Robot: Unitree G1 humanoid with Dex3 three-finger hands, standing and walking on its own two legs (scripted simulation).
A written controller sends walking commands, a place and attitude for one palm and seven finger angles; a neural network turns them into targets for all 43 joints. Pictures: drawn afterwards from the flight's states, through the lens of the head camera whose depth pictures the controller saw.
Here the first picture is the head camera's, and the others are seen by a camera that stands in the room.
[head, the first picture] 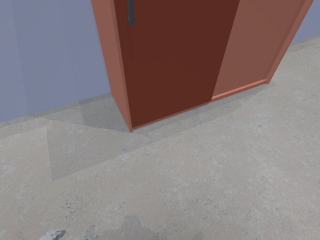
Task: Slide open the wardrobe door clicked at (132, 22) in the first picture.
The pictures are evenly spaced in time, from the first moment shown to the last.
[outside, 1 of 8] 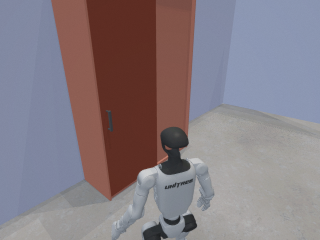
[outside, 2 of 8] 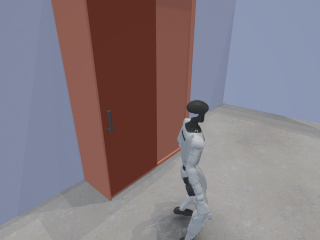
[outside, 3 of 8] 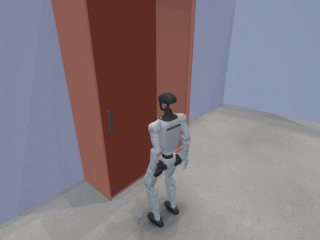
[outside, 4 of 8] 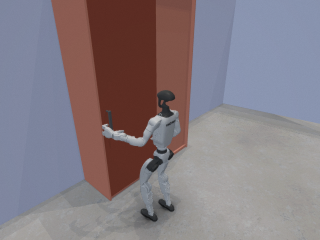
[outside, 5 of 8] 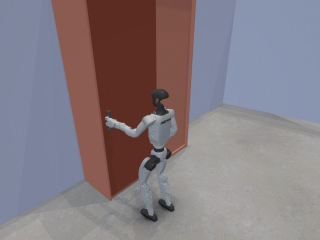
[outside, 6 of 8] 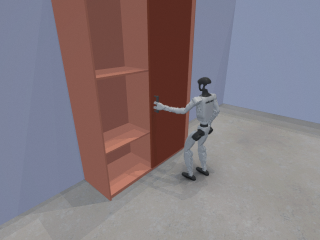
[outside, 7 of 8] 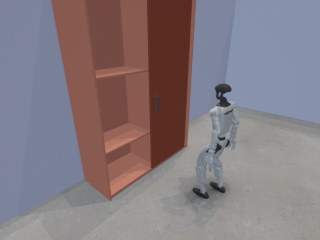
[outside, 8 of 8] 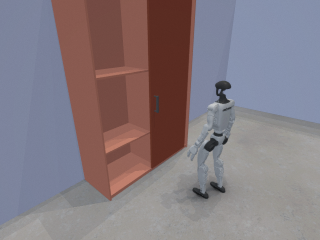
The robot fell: no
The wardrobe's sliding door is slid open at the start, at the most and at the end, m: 0.00 0.67 0.67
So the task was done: yes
